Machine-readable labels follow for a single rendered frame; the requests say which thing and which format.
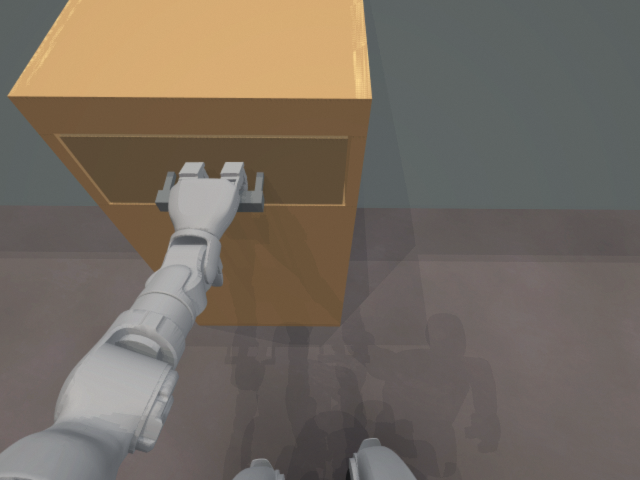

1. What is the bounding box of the drawer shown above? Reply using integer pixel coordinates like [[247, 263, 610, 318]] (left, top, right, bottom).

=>
[[59, 134, 348, 204]]

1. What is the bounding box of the robot left shin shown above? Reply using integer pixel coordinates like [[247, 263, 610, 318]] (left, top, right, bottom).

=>
[[250, 459, 273, 468]]

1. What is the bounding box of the left robot forearm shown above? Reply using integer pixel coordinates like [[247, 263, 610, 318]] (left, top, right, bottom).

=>
[[54, 229, 221, 423]]

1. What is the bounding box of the left robot hand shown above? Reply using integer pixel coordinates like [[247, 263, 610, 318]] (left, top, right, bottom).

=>
[[168, 162, 248, 287]]

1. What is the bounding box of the handle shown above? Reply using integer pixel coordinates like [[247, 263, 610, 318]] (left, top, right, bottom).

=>
[[155, 172, 265, 212]]

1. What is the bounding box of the left robot upper arm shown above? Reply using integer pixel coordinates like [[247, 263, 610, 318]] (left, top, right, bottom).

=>
[[0, 343, 179, 480]]

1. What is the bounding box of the right robot thigh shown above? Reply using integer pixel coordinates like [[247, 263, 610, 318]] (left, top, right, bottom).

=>
[[349, 446, 417, 480]]

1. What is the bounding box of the cabinet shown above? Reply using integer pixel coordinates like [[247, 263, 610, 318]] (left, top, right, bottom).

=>
[[7, 0, 372, 327]]

